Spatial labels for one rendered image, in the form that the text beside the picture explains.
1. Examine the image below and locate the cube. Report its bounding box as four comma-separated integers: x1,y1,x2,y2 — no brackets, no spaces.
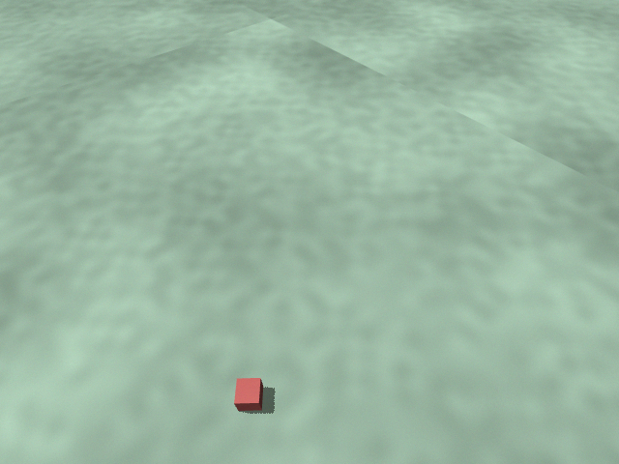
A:
234,378,263,411

